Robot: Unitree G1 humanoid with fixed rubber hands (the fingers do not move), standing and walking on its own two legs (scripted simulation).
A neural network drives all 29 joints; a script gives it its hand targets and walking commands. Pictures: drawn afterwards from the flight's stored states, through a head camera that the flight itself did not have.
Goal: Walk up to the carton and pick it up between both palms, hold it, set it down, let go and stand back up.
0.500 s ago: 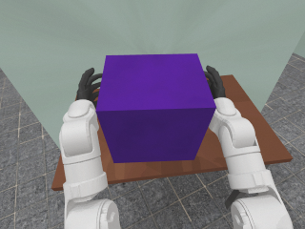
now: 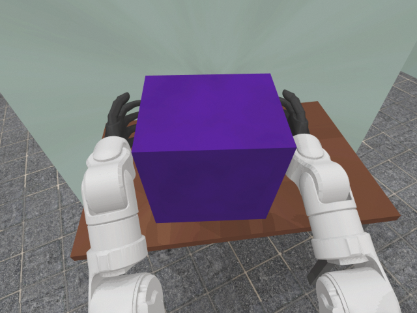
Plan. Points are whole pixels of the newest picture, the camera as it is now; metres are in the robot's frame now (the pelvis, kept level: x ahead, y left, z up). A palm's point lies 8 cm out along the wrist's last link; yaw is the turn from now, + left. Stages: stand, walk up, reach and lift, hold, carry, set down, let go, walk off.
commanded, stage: hold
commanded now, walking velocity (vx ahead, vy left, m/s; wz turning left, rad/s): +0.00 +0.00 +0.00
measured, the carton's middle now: (209, 152) +0.34 -0.01 +0.16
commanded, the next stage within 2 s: none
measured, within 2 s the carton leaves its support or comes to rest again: neither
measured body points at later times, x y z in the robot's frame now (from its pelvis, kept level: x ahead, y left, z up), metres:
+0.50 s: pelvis +0.00 +0.00 +0.00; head -0.02 -0.01 +0.45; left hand +0.36 +0.15 +0.19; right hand +0.37 -0.16 +0.17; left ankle +0.00 +0.11 -0.76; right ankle -0.01 -0.11 -0.76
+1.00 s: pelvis +0.00 +0.00 +0.00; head -0.02 -0.01 +0.45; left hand +0.36 +0.15 +0.20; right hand +0.37 -0.16 +0.17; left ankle +0.00 +0.11 -0.76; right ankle -0.01 -0.11 -0.76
